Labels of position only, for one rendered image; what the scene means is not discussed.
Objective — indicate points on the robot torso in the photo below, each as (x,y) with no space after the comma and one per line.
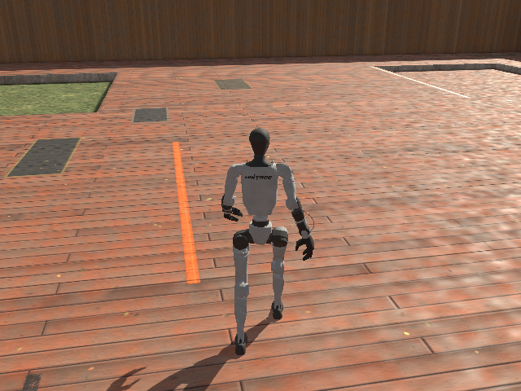
(260,193)

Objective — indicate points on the robot left upper arm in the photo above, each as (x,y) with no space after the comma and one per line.
(231,183)

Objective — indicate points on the right robot shin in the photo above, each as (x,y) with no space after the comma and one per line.
(278,283)

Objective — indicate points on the robot right hand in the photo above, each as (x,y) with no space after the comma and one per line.
(310,247)

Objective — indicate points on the robot right upper arm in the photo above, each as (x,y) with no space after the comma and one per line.
(288,182)

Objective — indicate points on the robot right forearm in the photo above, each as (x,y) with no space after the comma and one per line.
(298,215)

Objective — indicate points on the robot left forearm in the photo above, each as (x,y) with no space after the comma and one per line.
(225,209)

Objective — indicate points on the robot left hand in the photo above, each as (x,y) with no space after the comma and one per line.
(235,212)

